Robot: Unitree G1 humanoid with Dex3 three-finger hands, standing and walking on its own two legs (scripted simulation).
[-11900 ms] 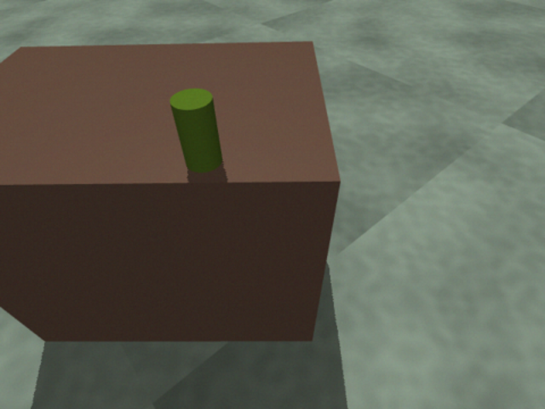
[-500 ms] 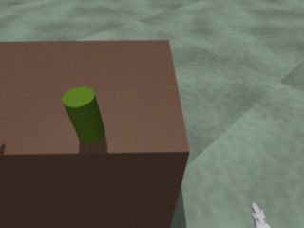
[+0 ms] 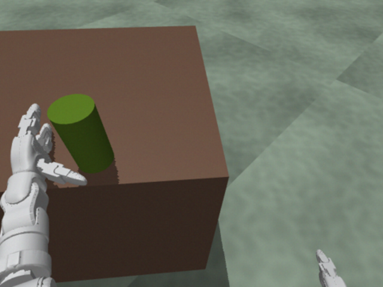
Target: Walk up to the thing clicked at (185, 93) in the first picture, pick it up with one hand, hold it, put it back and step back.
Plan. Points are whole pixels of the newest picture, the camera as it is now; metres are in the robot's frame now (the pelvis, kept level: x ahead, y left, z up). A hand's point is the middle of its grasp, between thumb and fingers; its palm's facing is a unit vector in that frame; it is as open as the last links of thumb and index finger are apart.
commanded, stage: close in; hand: left
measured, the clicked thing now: (85, 136) +0.42 +0.21 +0.12
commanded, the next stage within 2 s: close in 0.32 s
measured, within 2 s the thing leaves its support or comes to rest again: leaves its support in 1.50 s
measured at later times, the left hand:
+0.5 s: hand (87, 147) +0.41 +0.20 +0.10, palm faces +0.19 -0.98 +0.01, open 17.6 cm
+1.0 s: hand (88, 131) +0.44 +0.21 +0.11, palm faces +0.21 -0.98 +0.00, open 12.2 cm
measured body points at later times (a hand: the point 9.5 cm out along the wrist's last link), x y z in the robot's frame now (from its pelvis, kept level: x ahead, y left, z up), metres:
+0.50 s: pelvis +0.00 -0.01 -0.01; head +0.03 +0.00 +0.44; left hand +0.39 +0.26 +0.11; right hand +0.15 -0.26 -0.06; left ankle -0.01 +0.13 -0.71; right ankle +0.00 -0.15 -0.71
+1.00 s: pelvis -0.01 +0.00 -0.01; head +0.04 +0.00 +0.44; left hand +0.43 +0.26 +0.11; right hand +0.13 -0.26 -0.07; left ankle -0.01 +0.13 -0.71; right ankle +0.00 -0.15 -0.71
